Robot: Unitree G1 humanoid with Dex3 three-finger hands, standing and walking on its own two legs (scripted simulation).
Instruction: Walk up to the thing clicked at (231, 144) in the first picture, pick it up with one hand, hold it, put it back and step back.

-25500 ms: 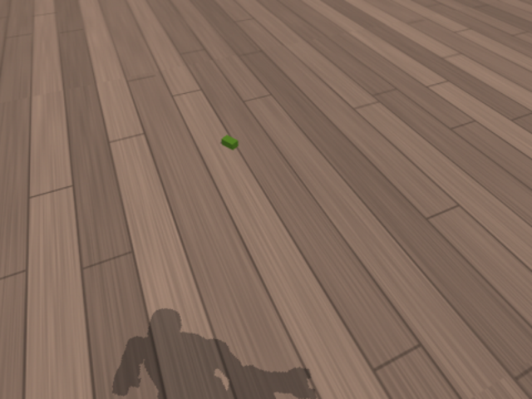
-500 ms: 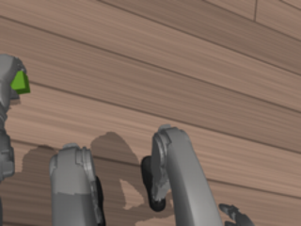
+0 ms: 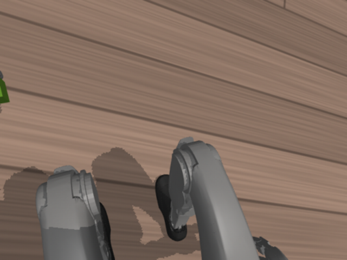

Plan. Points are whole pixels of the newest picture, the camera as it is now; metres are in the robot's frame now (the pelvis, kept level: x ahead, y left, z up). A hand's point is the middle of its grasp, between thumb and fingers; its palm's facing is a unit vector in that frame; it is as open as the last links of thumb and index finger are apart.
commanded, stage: lower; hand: left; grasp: from above
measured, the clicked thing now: out of the picture +0.50 +0.32 -0.21
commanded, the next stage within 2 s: rest in 0.32 s
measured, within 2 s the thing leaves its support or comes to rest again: neither
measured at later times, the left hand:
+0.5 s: hand out of the picture +0.49 +0.31 -0.23, palm faces -0.46 -0.08 -0.89, open 7.6 cm
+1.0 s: hand out of the picture +0.49 +0.32 -0.27, palm faces -0.45 -0.12 -0.88, open 7.6 cm
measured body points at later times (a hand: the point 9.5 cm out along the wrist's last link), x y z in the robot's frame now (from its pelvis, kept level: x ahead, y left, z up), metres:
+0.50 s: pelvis +0.00 +0.00 -0.03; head +0.28 +0.09 +0.31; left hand +0.51 +0.31 -0.18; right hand +0.02 -0.27 -0.10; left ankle +0.07 +0.11 -0.31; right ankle +0.11 -0.11 -0.31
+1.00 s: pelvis +0.00 +0.01 -0.04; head +0.29 +0.11 +0.29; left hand +0.51 +0.32 -0.22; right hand +0.01 -0.27 -0.08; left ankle +0.07 +0.11 -0.31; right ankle +0.11 -0.11 -0.31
